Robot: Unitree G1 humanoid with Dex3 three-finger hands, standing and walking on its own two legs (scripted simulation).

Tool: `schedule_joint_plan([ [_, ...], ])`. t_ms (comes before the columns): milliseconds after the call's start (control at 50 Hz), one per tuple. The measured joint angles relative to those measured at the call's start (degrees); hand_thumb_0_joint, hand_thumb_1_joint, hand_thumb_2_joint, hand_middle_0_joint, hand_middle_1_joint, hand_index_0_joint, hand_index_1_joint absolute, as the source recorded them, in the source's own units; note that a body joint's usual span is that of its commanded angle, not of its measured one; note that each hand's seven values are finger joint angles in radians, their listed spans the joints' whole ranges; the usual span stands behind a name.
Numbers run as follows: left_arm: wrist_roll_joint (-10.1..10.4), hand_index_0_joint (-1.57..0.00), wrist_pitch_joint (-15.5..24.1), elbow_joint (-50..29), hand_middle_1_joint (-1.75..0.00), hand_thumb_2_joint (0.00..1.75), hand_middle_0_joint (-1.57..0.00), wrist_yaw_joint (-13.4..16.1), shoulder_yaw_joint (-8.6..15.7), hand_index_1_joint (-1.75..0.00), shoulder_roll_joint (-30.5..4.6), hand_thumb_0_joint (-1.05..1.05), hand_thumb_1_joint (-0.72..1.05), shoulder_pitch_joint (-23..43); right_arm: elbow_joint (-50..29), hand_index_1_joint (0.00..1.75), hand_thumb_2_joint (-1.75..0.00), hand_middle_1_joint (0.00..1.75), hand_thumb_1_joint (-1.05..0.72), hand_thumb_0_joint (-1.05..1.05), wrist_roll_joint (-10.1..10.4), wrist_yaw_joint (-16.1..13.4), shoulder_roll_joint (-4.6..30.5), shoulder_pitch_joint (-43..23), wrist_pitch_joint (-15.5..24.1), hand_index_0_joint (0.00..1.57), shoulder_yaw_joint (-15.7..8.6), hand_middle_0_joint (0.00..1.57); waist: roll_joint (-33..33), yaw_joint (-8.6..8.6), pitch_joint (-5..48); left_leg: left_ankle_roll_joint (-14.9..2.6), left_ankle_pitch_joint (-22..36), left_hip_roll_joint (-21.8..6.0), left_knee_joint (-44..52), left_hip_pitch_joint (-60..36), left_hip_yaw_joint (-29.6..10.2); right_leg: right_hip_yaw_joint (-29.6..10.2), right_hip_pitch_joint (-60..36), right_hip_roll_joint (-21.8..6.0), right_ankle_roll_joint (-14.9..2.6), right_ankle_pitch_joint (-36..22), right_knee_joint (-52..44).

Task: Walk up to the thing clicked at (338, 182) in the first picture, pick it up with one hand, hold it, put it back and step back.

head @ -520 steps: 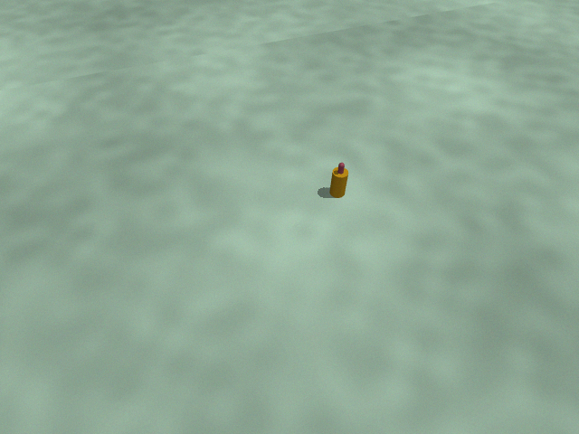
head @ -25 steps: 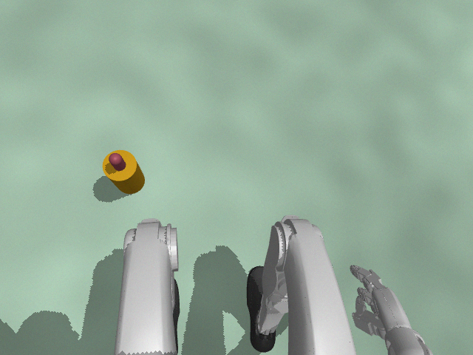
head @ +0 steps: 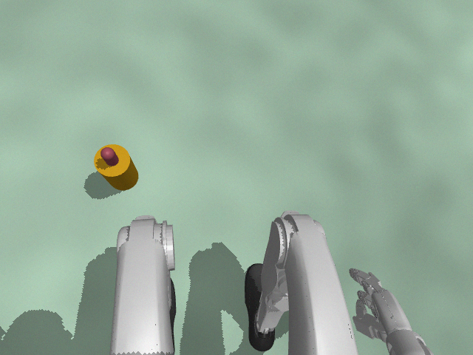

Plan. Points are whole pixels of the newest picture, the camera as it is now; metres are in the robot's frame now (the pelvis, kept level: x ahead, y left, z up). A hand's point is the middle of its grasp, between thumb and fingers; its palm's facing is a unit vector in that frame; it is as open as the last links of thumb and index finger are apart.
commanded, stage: approach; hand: left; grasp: from the side
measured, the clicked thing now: (116, 165) +0.47 +0.24 -0.29
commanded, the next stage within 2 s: close in in 0.62 s
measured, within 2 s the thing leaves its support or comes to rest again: neither
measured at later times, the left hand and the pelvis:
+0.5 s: hand out of the picture +0.39 +0.39 -0.13, palm faces +0.21 -0.98 +0.02, open 17.6 cm; pelvis -0.01 +0.00 -0.06, yaw -4 degrees
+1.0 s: hand (93, 183) +0.41 +0.28 -0.25, palm faces +0.18 -0.98 +0.04, open 17.7 cm; pelvis -0.02 +0.01 -0.10, yaw -8 degrees
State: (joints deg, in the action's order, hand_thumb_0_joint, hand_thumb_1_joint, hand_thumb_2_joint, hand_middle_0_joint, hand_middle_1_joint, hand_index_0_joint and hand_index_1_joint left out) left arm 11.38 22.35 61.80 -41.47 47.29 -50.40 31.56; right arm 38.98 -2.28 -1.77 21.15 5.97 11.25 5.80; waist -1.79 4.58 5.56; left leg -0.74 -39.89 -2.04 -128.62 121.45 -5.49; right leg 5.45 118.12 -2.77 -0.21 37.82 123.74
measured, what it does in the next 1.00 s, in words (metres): lowers itself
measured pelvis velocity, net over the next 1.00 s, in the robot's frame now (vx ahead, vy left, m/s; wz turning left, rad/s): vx -0.02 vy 0.01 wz -0.14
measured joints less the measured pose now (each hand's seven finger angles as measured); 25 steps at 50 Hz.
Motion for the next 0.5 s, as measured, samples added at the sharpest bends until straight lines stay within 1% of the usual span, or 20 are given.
schedule_joint_plan([
  [120, 0.0, -0.04, 0.4, 1.0, -0.07, 0.09, -0.05, -0.4, 0.6, -0.08, -1.0, -0.01, -0.55, 0.9, -0.1, 0.30, -0.90, 0.30, -0.92, 0.00, -0.2, 0.2, 0.1, -0.3, -0.2, 0.20, 0.4, 0.20, -0.2, 0.08, -0.6, -0.07, 0.2, 0.0, -1.0, 0.7, -0.3, 0.2, 0.6, 0.1, 0.03, -0.3, 0.8],
  [160, 0.3, -0.04, 0.9, 1.7, -0.07, 0.09, -0.06, -0.6, 0.9, -0.08, -1.7, -0.01, -0.56, 1.2, -0.1, 0.30, -0.90, 0.30, -0.92, 0.00, -0.3, 0.2, 0.2, -0.5, -0.2, 0.20, 0.7, 0.20, -0.4, 0.20, -0.9, -0.09, 0.2, -0.1, -1.3, 1.0, -0.4, 0.3, 0.9, 0.1, 0.05, -0.4, 1.0],
  [200, 1.0, -0.05, 1.8, 3.0, -0.07, 0.08, -0.06, -0.9, 0.9, -0.08, -2.4, -0.01, -0.57, 1.6, -0.1, 0.30, -0.90, 0.30, -0.92, 0.00, -0.5, 0.4, 0.2, -0.7, 0.0, 0.20, 1.1, 0.20, -0.6, 0.40, -1.2, -0.11, 0.2, -0.1, -1.8, 1.4, -0.5, 0.3, 1.2, 0.2, 0.06, -0.5, 1.4],
  [320, 3.9, -0.05, 7.0, 8.0, -0.08, 0.05, -0.07, -1.6, 0.5, -0.09, -3.3, -0.01, -0.60, 3.3, -0.4, 0.30, -0.90, 0.30, -0.92, 0.00, -1.5, 1.0, 0.8, -1.7, 0.6, 0.20, 3.0, 0.20, -1.7, 1.20, -3.3, -0.18, 0.0, -0.4, -4.7, 2.9, -1.3, 0.9, 2.5, 0.5, 0.17, -0.7, 3.7],
  [380, 4.6, -0.05, 10.0, 10.4, -0.08, 0.05, -0.08, -1.3, -0.2, -0.09, -2.9, -0.01, -0.60, 4.1, -0.5, 0.30, -0.90, 0.30, -0.92, 0.00, -2.5, 1.4, 1.1, -2.8, 0.6, 0.20, 4.2, 0.20, -2.7, 1.90, -4.9, -0.19, -0.3, -0.5, -6.9, 3.9, -2.0, 1.4, 3.3, 0.8, 0.24, -0.8, 5.3],
  [420, 4.3, -0.06, 11.9, 11.8, -0.08, 0.04, -0.08, -0.8, -0.5, -0.09, -2.3, -0.01, -0.60, 4.4, -0.7, 0.30, -0.90, 0.30, -0.91, 0.00, -3.2, 1.7, 1.2, -3.7, 0.5, 0.20, 5.1, 0.20, -3.4, 2.51, -6.2, -0.16, -0.5, -0.6, -8.5, 4.5, -2.6, 1.8, 3.7, 0.9, 0.28, -0.9, 6.5],
  [500, 2.6, -0.06, 15.1, 13.6, -0.08, 0.04, -0.08, 0.9, -0.1, -0.09, -1.7, -0.01, -0.60, 4.5, -1.4, 0.30, -0.90, 0.30, -0.91, 0.00, -5.1, 2.4, 1.3, -5.8, -0.4, 0.20, 7.2, 0.20, -5.2, 3.95, -9.3, 0.00, -0.7, -0.6, -11.8, 5.6, -4.1, 2.9, 4.2, 1.2, 0.32, -1.2, 8.8],
])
